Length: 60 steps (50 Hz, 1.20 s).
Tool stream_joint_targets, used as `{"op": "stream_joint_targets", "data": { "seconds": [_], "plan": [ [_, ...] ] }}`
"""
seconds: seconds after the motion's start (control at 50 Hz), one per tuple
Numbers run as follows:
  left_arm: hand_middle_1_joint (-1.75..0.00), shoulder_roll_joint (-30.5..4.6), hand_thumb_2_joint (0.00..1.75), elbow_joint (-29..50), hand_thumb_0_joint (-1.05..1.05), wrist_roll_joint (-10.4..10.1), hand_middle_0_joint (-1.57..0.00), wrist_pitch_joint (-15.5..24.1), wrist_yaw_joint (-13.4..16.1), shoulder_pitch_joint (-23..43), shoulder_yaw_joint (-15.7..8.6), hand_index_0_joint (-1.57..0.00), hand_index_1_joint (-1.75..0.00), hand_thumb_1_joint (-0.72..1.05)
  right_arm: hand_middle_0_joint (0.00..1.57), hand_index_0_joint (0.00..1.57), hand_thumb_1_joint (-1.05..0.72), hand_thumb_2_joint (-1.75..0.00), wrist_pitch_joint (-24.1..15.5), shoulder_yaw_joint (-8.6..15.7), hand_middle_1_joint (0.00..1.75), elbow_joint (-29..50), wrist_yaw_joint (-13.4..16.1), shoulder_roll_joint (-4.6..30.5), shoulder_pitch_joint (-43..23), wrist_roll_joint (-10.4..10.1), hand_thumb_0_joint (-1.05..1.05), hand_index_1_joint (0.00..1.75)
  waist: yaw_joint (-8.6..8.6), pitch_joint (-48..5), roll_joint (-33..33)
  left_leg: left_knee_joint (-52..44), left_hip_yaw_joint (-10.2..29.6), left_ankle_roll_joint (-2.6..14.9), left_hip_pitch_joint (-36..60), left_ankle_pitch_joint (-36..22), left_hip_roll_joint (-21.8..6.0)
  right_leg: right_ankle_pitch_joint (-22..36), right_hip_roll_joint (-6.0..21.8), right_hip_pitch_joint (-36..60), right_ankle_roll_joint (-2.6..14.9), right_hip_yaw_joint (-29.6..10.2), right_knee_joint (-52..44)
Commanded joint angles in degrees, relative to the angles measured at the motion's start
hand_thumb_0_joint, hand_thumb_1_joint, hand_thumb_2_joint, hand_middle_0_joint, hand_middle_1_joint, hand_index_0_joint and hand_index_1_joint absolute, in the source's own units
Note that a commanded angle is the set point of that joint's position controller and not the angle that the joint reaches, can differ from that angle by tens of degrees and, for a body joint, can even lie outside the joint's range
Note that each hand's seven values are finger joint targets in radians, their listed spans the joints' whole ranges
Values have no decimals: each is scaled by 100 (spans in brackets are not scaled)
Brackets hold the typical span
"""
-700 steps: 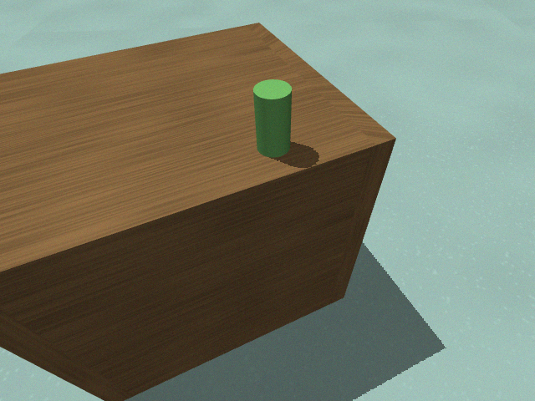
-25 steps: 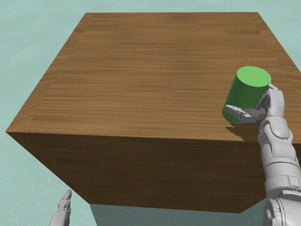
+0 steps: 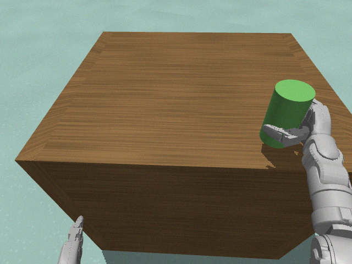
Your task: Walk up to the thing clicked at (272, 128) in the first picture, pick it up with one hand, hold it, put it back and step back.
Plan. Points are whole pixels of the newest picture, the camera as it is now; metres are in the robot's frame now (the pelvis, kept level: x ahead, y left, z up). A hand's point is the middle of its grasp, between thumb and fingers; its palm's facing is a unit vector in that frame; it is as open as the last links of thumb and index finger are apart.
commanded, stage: settle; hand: right
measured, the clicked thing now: (283, 115) +0.41 -0.19 +0.15
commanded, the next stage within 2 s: lift in 0.30 s
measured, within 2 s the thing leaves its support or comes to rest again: neither
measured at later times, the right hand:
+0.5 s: hand (290, 111) +0.41 -0.20 +0.17, palm faces +0.16 +0.99 +0.00, open 10.5 cm
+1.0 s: hand (308, 91) +0.38 -0.20 +0.24, palm faces +0.14 +0.99 -0.05, open 10.5 cm
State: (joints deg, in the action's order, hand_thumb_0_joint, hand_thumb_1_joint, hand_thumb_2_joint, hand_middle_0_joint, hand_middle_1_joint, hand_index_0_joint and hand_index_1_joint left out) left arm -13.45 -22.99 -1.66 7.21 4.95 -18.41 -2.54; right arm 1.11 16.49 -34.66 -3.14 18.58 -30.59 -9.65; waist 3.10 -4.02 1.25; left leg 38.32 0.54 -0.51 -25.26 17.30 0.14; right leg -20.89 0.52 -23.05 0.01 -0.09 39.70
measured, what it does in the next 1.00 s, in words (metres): stands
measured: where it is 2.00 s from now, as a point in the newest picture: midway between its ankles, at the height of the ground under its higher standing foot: outside the picture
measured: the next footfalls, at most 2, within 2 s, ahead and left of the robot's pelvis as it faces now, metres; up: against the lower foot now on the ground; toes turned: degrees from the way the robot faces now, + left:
none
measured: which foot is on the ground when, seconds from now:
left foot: down 0.00-1.00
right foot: down 0.00-1.00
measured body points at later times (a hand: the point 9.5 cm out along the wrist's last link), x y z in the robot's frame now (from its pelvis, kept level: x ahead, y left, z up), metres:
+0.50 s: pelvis -0.01 +0.00 +0.01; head -0.01 +0.01 +0.46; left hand +0.14 +0.27 -0.05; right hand +0.40 -0.25 +0.17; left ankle +0.02 +0.13 -0.72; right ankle -0.01 -0.12 -0.72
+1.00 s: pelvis +0.00 +0.00 +0.01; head -0.03 +0.03 +0.46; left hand +0.16 +0.26 -0.06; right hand +0.37 -0.25 +0.25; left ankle +0.02 +0.13 -0.72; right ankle -0.01 -0.12 -0.72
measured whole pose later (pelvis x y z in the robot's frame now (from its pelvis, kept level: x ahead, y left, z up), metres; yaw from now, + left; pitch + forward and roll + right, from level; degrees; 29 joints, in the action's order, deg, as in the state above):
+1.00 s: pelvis +0.00 +0.00 +0.01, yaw +0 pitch +0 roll +0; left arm -13.8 -32.4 -1.7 9.3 5.2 -16.4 -4.1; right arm 21.5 15.9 -14.6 -4.1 19.8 -30.7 -11.6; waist 0.2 -3.8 4.0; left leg 31.8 0.2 -0.6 -16.5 14.8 -0.3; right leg -18.0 0.1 -14.4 0.1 -0.4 32.9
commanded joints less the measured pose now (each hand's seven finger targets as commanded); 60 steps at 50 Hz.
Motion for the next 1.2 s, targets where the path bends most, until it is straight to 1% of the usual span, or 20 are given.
{"op": "stream_joint_targets", "data": {
  "seconds": [0.0,0.08,0.14,0.22,0.3,0.32,0.38,0.42,0.48,0.56,0.6,0.66,0.72,0.82,0.84,0.9,0.96,1.02,1.12,1.18],
  "plan": [
    [-5,-518,6,795,0,-42,-5,318,79,238,-187,-5,-5,-55,123,128,-12,-127,-588,518,139,1604,46,1641,-3370,-183,0,139,-43,-1461,72,-590,-91,29,773,-1293,-45,1209,-65,558,109,56,-666],
    [-5,-737,5,706,0,-25,-5,339,68,201,-415,-5,-5,-54,121,126,-10,-130,-486,414,140,1661,-116,1673,-3514,-110,0,140,13,-1803,293,-583,-43,31,784,-1511,-74,1389,-88,842,95,79,-695],
    [-5,-661,5,725,0,-25,-5,380,48,334,-304,-5,-5,-54,120,125,-11,-129,-425,296,139,1861,-195,1544,-3799,-151,0,139,6,-2118,453,-565,-80,70,801,-1670,-42,1645,-48,1136,52,30,-718],
    [-5,-1114,6,923,0,-6,-5,496,159,814,-633,-4,-5,-55,121,126,-14,-132,-452,623,141,2268,-145,2045,-4252,-217,0,141,-37,-2513,253,-655,-91,57,1044,-1550,-42,1489,-49,1214,76,2,-771],
    [-5,-645,6,716,0,-17,-5,500,176,641,-185,-4,-5,-56,120,125,-17,-133,-396,613,141,1943,-101,1969,-3917,-235,0,141,-156,-2039,85,-740,-95,27,1133,-1300,-54,1233,-104,947,111,39,-814],
    [-5,-771,6,756,0,-12,-5,498,214,479,-355,-4,-5,-56,119,124,-17,-133,-395,648,140,1981,-91,2009,-3964,-245,0,140,-29,-2150,-6,-762,-94,20,1121,-1315,-38,1213,-78,1034,126,30,-843],
    [-5,-794,6,474,0,1,-5,493,219,294,-412,-4,-5,-56,119,125,-19,-135,-353,736,142,1859,-63,2140,-3942,-207,0,142,-96,-1959,193,-790,-73,29,1040,-1251,-47,1150,-91,989,96,53,-907],
    [-6,-643,4,184,0,9,-5,467,180,201,-316,-6,-5,-53,122,127,-11,-129,-308,556,140,1694,-76,1894,-3733,-205,0,140,-114,-1656,367,-829,-74,46,907,-1148,-47,1035,-100,887,74,67,-955],
    [-6,-601,4,365,0,12,-5,519,142,488,-219,-5,-5,-53,122,127,-10,-128,-248,399,140,2066,-92,1783,-3897,-172,0,140,-165,-1992,558,-829,-86,86,974,-1307,-36,1258,-72,1088,36,44,-988],
    [-6,-963,5,531,0,31,-5,613,219,921,-526,-5,-5,-54,122,127,-12,-129,-185,333,140,2699,-126,1772,-4039,-237,0,140,-140,-2369,457,-798,-139,95,1093,-1610,-18,1638,-25,1462,7,-33,-952],
    [-5,-900,5,519,0,34,-4,656,264,884,-439,-5,-5,-54,125,130,-16,-130,-124,580,142,2903,-97,1995,-4099,-292,0,142,-215,-2567,253,-789,-162,76,1322,-1844,-15,1896,-28,1539,29,-42,-907],
    [-5,-624,4,638,0,6,-4,651,265,891,-172,-5,-5,-53,125,129,-16,-128,39,456,140,3008,-81,1754,-3850,-369,0,140,-225,-2366,152,-796,-208,88,1398,-1921,26,2110,-4,1558,24,-48,-959],
    [-5,-640,4,-49,0,16,-4,548,288,245,-308,-5,-5,-53,126,130,-17,-128,323,634,141,2965,-42,1933,-3452,-357,0,141,-260,-1962,368,-856,-192,87,1312,-1947,-11,2087,-60,1477,26,29,-991],
    [-5,-778,4,-67,0,20,-4,537,171,491,-470,-5,-5,-52,130,134,-22,-131,911,341,145,3644,-21,1577,-3570,-337,0,145,-191,-1600,588,-942,-244,88,1063,-1775,21,2156,-21,1594,-3,-1,-1070],
    [-5,-891,4,-210,0,18,-4,529,157,450,-597,-5,-5,-53,130,133,-22,-131,1041,539,144,3530,-5,1756,-3354,-327,0,144,-206,-1668,533,-942,-248,95,1138,-1849,20,2240,-26,1583,7,-6,-1060],
    [-5,-680,5,22,0,-20,-4,573,68,867,-357,-4,-5,-54,128,133,-19,-130,1325,546,144,3849,-56,1679,-3428,-374,0,144,-322,-1832,247,-921,-271,86,1382,-2024,18,2380,-21,1593,27,-41,-1025],
    [-5,-1001,5,373,0,-42,-4,612,126,1195,-589,-4,-4,-54,127,131,-15,-129,1582,526,142,4067,-104,1607,-3504,-445,0,142,-253,-1817,-195,-1010,-285,31,1491,-1832,-7,1976,-58,1598,92,-34,-1084],
    [-5,-538,5,12,0,-64,-4,601,92,949,-179,-4,-4,-54,125,130,-13,-128,1790,609,141,4260,-138,1651,-3394,-459,0,141,-376,-1665,53,-1037,-256,49,1468,-1652,-42,1797,-111,1532,98,16,-1101],
    [-5,-893,5,-26,0,-56,-4,631,69,836,-520,-4,-4,-54,127,131,-15,-129,2251,668,143,4604,-123,1683,-3244,-455,0,143,-253,-1564,197,-1122,-293,65,1381,-1485,-32,1642,-118,1585,105,10,-1198],
    [-5,-782,5,-99,0,-57,-4,657,5,903,-438,-4,-5,-54,127,131,-15,-130,2459,710,143,4896,-69,1760,-3295,-426,0,143,-328,-1484,405,-1176,-302,97,1366,-1247,-36,1423,-133,1490,89,-20,-1257]
  ]
}}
